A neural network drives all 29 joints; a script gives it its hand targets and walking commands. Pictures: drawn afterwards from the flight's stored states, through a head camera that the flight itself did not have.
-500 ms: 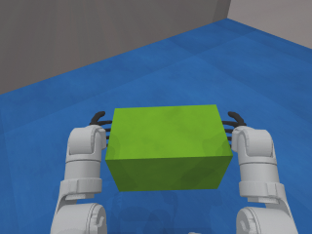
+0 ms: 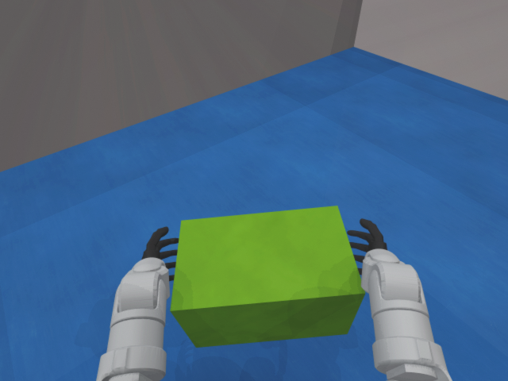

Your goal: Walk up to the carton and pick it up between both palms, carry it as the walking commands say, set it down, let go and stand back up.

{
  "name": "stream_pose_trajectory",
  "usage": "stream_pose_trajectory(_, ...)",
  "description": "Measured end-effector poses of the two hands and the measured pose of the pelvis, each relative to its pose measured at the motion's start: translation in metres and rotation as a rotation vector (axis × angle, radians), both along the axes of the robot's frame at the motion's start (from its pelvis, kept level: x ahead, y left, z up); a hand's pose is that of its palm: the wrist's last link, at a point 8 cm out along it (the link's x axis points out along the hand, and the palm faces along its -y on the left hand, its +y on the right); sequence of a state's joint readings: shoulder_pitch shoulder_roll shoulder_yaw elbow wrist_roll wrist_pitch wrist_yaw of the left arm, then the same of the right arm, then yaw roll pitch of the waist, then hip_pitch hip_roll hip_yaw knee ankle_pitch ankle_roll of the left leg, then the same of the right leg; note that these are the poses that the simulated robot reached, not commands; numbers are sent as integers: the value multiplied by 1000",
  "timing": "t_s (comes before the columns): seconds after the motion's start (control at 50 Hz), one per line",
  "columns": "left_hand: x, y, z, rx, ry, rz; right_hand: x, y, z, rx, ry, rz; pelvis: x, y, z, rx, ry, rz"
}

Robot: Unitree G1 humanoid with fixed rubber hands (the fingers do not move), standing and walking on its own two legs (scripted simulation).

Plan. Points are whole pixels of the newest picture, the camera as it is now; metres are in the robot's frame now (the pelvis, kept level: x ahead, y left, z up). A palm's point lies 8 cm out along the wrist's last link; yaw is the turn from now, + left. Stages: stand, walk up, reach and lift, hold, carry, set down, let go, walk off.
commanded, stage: hold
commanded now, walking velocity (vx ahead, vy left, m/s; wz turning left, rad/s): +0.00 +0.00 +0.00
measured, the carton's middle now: (265, 278) +0.32 +0.01 -0.04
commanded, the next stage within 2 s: set down in 0.66 s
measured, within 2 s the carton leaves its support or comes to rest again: neither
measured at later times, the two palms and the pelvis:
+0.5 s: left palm (155, 247) +0.29 +0.18 +0.08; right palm (397, 266) +0.27 -0.18 +0.08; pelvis -0.06 +0.00 +0.00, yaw -2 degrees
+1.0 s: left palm (139, 270) +0.28 +0.22 +0.03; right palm (374, 287) +0.26 -0.16 +0.03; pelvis -0.08 +0.04 +0.00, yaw -1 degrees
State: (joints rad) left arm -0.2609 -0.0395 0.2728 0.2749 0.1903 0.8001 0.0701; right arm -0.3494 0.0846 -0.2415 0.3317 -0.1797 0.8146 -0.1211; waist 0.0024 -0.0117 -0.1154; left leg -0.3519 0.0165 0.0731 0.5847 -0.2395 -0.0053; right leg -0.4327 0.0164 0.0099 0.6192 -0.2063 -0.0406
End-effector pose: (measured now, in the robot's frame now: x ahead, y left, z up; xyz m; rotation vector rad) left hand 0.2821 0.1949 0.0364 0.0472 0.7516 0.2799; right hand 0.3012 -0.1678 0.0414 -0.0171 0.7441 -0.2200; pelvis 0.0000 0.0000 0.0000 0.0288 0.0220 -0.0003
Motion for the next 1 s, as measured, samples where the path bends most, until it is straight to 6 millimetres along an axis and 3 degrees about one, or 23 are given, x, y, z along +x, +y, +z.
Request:
stream_pose_trajectory(0.08,-23,-3,-9,-20,2,12,-23,-3,-8,19,4,-20,-2,-1,4,2,2,-9)
stream_pose_trajectory(0.16,-29,-4,0,-8,-46,9,-33,-4,-2,17,-46,-17,-14,-2,3,5,-16,-4)
stream_pose_trajectory(0.38,1,-15,38,-19,-124,-59,-34,-15,27,40,-123,-95,-45,-7,3,3,-55,-13)
stream_pose_trajectory(0.52,12,-11,48,-32,-124,-92,-33,-13,40,17,-120,-93,-62,-1,4,-5,-70,-40)
stream_pose_trajectory(0.66,7,4,35,-54,-93,-97,-39,1,36,-3,-82,-74,-71,13,4,-12,-81,-47)
stream_pose_trajectory(0.8,-2,23,15,-71,-49,-105,-43,9,11,77,-34,40,-79,30,3,-14,-90,-33)
stream_pose_trajectory(1.0,1,25,-4,-74,-31,-132,-38,9,-14,74,-18,54,-80,40,2,-17,-92,-25)
